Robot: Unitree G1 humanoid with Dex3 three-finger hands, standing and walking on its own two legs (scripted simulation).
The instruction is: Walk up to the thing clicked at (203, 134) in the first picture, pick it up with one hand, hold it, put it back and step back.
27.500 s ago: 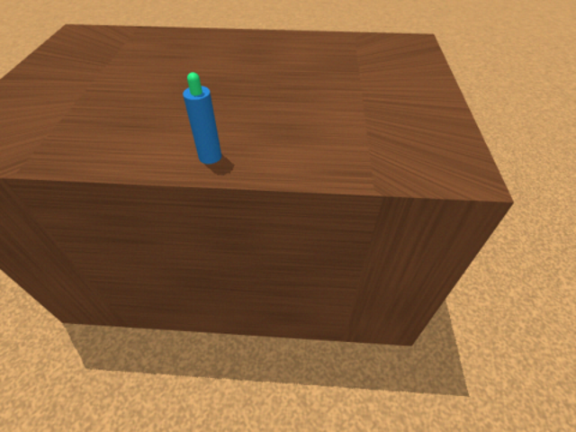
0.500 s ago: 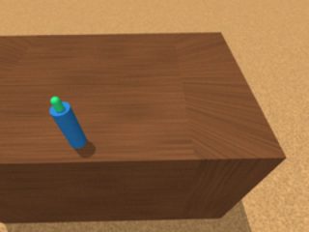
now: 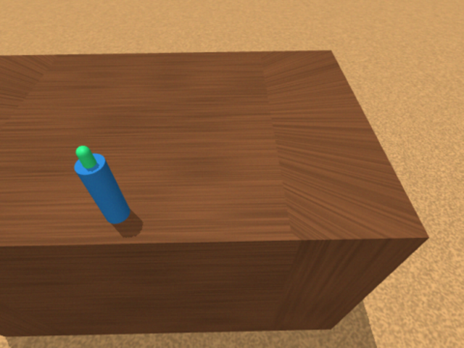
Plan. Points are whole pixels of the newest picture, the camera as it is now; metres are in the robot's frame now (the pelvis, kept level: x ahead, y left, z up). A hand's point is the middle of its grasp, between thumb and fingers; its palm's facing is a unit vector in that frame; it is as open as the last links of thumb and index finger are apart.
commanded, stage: stand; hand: left
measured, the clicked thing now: (101, 185) +0.39 +0.25 +0.06
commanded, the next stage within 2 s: step back in 0.70 s
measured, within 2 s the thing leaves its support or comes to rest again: neither
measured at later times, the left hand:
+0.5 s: hand out of the picture +0.07 +0.26 -0.16, palm faces -0.03 -0.94 -0.35, open 7.4 cm
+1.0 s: hand out of the picture +0.08 +0.31 -0.18, palm faces -0.02 -0.92 -0.39, open 7.4 cm
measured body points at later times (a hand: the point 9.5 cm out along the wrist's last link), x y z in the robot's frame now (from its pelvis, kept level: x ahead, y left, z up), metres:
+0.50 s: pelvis +0.00 +0.00 +0.00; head +0.01 +0.00 +0.45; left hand +0.07 +0.30 -0.13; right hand +0.07 -0.30 -0.13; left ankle -0.01 +0.14 -0.75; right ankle -0.01 -0.12 -0.75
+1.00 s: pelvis -0.05 +0.04 -0.03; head +0.02 +0.05 +0.42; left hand +0.08 +0.36 -0.15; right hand +0.04 -0.29 -0.14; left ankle -0.06 +0.16 -0.75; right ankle -0.01 -0.12 -0.75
